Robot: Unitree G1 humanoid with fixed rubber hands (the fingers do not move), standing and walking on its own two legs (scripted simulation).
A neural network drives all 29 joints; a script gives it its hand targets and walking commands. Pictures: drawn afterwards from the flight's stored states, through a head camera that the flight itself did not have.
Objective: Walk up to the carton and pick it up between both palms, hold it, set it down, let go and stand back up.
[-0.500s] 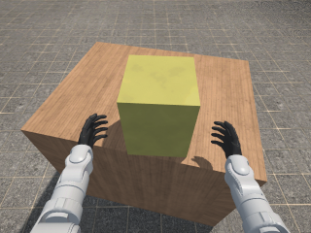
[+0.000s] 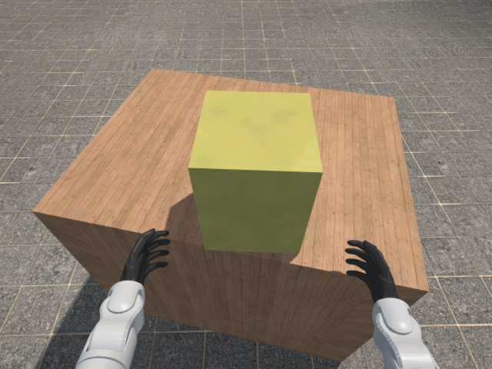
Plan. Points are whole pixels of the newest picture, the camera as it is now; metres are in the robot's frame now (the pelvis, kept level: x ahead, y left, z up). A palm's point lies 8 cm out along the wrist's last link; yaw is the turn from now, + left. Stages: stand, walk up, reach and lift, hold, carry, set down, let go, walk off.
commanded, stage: set down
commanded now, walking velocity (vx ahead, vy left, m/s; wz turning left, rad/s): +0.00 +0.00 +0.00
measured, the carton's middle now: (254, 175) +0.47 +0.01 +0.03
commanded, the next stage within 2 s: let go in 1.00 s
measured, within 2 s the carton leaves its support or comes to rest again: neither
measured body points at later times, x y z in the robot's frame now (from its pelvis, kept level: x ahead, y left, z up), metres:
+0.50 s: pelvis +0.00 +0.00 +0.00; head +0.01 +0.00 +0.45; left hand +0.22 +0.22 -0.05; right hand +0.22 -0.22 -0.05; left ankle -0.02 +0.12 -0.74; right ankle +0.02 -0.13 -0.74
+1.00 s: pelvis +0.01 -0.01 +0.00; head +0.03 -0.01 +0.45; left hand +0.18 +0.22 -0.08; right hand +0.18 -0.24 -0.08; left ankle -0.02 +0.12 -0.74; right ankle +0.02 -0.13 -0.74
